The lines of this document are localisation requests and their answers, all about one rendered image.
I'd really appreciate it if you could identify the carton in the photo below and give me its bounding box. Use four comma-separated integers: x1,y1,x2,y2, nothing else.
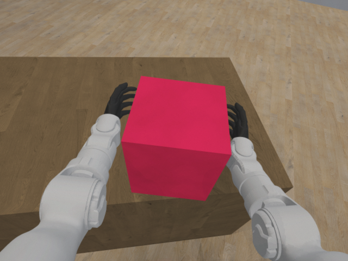
121,76,232,201

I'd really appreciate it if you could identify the robot right upper arm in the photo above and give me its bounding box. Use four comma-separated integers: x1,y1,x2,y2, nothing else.
252,205,348,261

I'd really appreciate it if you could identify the pedestal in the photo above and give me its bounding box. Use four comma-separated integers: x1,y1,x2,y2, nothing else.
0,57,293,254

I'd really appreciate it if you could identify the robot left upper arm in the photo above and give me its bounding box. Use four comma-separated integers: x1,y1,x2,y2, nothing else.
0,175,107,261

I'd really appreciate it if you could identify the right robot hand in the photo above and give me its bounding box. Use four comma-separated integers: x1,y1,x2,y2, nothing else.
227,102,248,139

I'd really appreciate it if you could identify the robot left forearm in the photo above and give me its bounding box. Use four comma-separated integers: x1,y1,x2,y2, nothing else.
39,114,121,220

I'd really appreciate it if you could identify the left robot hand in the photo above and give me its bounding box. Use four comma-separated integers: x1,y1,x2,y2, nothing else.
104,82,137,119

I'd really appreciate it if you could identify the robot right forearm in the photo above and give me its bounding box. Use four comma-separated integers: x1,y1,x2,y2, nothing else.
226,137,321,244

